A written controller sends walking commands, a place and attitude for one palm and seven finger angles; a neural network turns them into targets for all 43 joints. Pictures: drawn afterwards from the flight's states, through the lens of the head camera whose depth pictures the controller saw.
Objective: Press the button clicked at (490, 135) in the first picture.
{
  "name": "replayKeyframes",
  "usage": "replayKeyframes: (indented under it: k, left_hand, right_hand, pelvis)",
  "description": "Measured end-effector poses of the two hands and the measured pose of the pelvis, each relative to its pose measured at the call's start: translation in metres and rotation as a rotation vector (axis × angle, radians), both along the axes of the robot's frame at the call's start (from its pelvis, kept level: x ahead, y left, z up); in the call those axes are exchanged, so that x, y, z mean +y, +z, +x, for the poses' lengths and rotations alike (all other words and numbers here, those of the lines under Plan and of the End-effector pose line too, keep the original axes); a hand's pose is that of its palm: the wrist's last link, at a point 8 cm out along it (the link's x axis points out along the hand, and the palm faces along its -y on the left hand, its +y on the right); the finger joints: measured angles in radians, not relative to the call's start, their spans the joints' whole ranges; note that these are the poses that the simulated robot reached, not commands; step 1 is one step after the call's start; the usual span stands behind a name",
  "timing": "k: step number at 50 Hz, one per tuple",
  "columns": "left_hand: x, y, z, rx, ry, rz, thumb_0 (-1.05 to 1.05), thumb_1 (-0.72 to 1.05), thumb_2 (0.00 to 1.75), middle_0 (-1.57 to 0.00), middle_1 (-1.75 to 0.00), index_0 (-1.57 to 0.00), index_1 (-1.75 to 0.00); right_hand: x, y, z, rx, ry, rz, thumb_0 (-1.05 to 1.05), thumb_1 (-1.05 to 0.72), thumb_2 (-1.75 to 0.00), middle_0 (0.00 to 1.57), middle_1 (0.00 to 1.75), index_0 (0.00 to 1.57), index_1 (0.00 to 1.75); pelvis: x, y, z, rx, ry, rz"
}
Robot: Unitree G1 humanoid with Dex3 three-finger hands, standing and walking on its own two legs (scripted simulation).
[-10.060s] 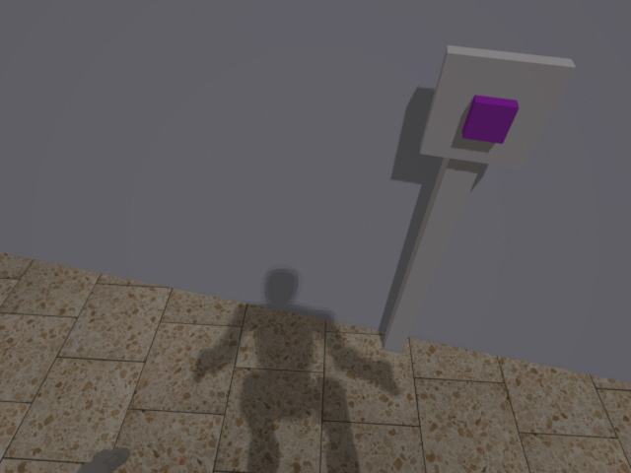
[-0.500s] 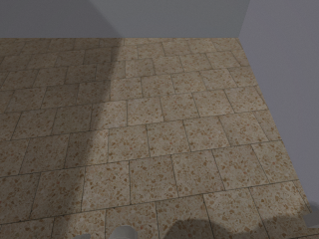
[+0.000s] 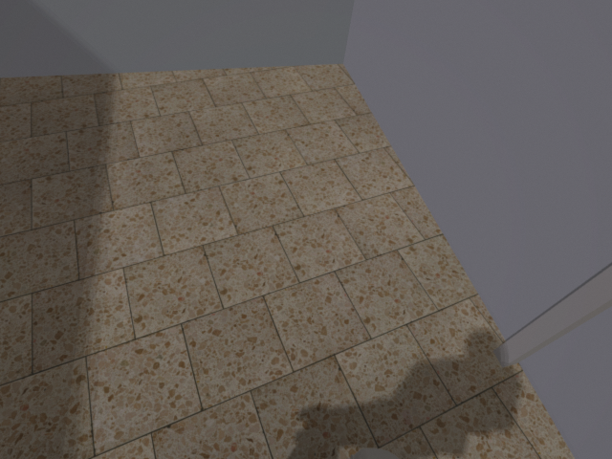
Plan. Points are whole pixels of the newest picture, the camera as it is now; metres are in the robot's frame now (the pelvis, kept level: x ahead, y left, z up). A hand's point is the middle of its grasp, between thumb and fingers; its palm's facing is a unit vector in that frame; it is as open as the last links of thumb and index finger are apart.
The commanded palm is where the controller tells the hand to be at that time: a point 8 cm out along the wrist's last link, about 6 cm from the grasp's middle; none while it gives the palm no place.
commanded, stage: turn to face it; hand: left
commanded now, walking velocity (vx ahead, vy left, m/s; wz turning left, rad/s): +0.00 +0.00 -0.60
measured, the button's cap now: out of the picture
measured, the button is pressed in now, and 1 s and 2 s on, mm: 0 0 0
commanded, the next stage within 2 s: none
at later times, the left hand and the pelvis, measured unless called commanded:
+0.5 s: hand out of the picture +0.14 +0.09 -0.15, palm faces -0.26 -0.93 -0.25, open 7.4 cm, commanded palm none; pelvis +0.00 -0.07 +0.00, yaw -17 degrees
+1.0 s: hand (203, 433) +0.17 +0.16 -0.18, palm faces -0.47 -0.86 -0.20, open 7.4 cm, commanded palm none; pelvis +0.02 +0.00 +0.00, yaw -35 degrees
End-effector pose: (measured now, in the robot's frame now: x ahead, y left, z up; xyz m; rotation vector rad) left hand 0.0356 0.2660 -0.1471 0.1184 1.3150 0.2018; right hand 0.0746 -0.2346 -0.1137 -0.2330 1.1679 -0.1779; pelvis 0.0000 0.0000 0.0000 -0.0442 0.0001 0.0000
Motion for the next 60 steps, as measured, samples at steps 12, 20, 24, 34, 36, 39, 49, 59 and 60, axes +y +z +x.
replayKeyframes:
  k: [12, 20, 24, 34, 36, 39, 49, 59, 60]
  left_hand:
    - [-0.085, 0.013, 0.110, -0.187, -0.291, 0.059, 0.00, 0.91, 0.90, -0.20, -0.30, -0.20, -0.30]
    - [-0.122, 0.032, 0.118, -0.184, -0.356, 0.063, 0.00, 0.90, 0.90, -0.20, -0.30, -0.20, -0.30]
    - [-0.129, 0.029, 0.112, -0.150, -0.379, 0.046, 0.00, 0.90, 0.90, -0.20, -0.30, -0.20, -0.30]
    - [-0.107, 0.007, 0.088, -0.022, -0.399, 0.018, 0.00, 0.90, 0.90, -0.20, -0.30, -0.21, -0.30]
    - [-0.097, 0.001, 0.088, 0.003, -0.407, 0.015, 0.00, 0.90, 0.90, -0.20, -0.30, -0.21, -0.30]
    - [-0.080, -0.010, 0.094, 0.029, -0.425, 0.008, 0.00, 0.90, 0.90, -0.20, -0.30, -0.21, -0.30]
    - [-0.059, -0.007, 0.152, 0.000, -0.570, -0.006, 0.00, 0.91, 0.90, -0.20, -0.30, -0.20, -0.30]
    - [-0.107, 0.002, 0.194, -0.036, -0.754, -0.008, 0.00, 0.91, 0.90, -0.20, -0.30, -0.20, -0.30]
    - [-0.117, 0.003, 0.197, -0.043, -0.776, -0.012, 0.00, 0.91, 0.90, -0.20, -0.30, -0.20, -0.30]
  right_hand:
    - [-0.068, -0.052, -0.118, 0.171, -0.278, 0.067, 0.00, -0.91, -0.90, 0.20, 0.30, 0.20, 0.29]
    - [-0.094, -0.039, -0.122, 0.155, -0.339, 0.074, 0.00, -0.91, -0.90, 0.20, 0.30, 0.20, 0.29]
    - [-0.101, -0.032, -0.110, 0.106, -0.356, 0.060, 0.00, -0.91, -0.90, 0.20, 0.30, 0.20, 0.29]
    - [-0.096, -0.015, -0.066, -0.019, -0.383, 0.005, 0.00, -0.91, -0.90, 0.20, 0.30, 0.20, 0.29]
    - [-0.090, -0.010, -0.057, -0.049, -0.390, -0.009, 0.00, -0.91, -0.90, 0.20, 0.30, 0.20, 0.29]
    - [-0.078, -0.003, -0.048, -0.092, -0.406, -0.038, 0.00, -0.91, -0.90, 0.20, 0.30, 0.20, 0.29]
    - [-0.027, 0.015, -0.093, -0.066, -0.531, -0.061, 0.00, -0.91, -0.90, 0.20, 0.30, 0.20, 0.29]
    - [0.022, -0.002, -0.191, 0.059, -0.778, 0.011, 0.00, -0.91, -0.90, 0.20, 0.30, 0.20, 0.29]
    - [0.027, -0.005, -0.203, 0.077, -0.803, 0.023, 0.00, -0.91, -0.90, 0.20, 0.30, 0.20, 0.29]
  pelvis:
    - [-0.049, -0.023, -0.006, -0.002, -0.165, 0.050]
    - [-0.070, -0.006, -0.006, 0.005, -0.240, 0.074]
    - [-0.073, -0.003, -0.005, 0.008, -0.282, 0.074]
    - [-0.055, -0.005, 0.003, 0.010, -0.393, 0.043]
    - [-0.048, -0.007, 0.006, 0.012, -0.417, 0.037]
    - [-0.034, -0.011, 0.011, 0.016, -0.453, 0.026]
    - [-0.003, 0.000, 0.018, -0.005, -0.595, -0.011]
    - [-0.003, 0.000, 0.012, -0.006, -0.728, -0.002]
    - [-0.004, -0.001, 0.010, -0.006, -0.741, 0.001]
